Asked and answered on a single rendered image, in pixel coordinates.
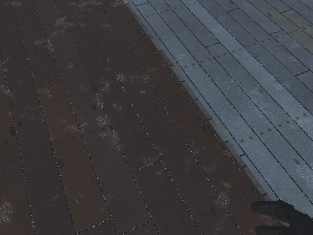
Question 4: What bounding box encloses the robot right hand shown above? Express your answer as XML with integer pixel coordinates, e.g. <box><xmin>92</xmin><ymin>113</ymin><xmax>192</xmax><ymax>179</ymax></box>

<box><xmin>251</xmin><ymin>200</ymin><xmax>313</xmax><ymax>235</ymax></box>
